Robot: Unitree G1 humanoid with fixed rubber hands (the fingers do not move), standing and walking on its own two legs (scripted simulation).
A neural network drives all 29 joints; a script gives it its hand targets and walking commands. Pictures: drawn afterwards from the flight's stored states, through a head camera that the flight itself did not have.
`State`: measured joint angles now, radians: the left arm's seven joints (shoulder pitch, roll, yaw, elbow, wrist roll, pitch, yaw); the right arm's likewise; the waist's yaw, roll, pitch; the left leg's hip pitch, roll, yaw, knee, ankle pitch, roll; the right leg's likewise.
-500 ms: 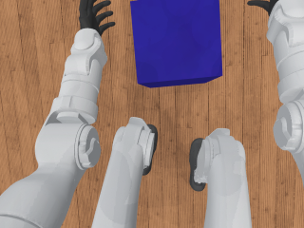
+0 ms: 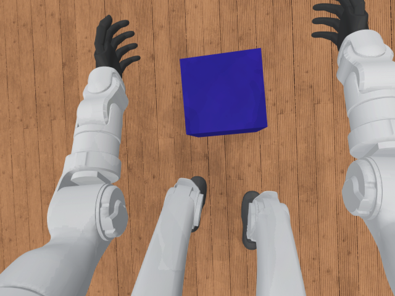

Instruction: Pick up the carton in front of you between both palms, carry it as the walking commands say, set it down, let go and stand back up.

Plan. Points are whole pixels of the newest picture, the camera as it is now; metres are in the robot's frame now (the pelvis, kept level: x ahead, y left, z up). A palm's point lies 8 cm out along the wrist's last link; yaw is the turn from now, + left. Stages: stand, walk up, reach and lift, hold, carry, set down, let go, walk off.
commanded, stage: set down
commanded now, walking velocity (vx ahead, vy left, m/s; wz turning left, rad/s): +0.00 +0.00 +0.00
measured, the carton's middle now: (223, 101) +0.50 +0.04 -0.44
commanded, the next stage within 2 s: let go in 0.16 s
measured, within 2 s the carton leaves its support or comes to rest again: neither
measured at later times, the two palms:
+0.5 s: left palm (58, 87) +0.42 +0.24 +0.02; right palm out of the picture +0.47 -0.18 +0.02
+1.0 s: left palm out of the picture +0.27 +0.25 +0.13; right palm out of the picture +0.32 -0.21 +0.11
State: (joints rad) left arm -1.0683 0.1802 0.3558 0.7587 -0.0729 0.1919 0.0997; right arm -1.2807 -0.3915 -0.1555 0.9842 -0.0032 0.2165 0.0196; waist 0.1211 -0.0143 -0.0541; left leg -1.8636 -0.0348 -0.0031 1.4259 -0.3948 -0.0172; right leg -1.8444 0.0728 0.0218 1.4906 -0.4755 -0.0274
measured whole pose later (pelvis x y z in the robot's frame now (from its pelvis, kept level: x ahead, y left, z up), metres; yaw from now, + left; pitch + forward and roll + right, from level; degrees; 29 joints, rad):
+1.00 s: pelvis +0.10 +0.01 +0.20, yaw -1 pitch +10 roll +0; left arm 0.18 0.20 0.03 0.43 -0.02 0.02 -0.07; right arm 0.06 -0.20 -0.10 0.53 -0.04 0.00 0.02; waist 0.07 0.03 0.02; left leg -0.42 -0.05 -0.04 0.49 -0.24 0.02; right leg -0.38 0.04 0.05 0.50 -0.29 -0.01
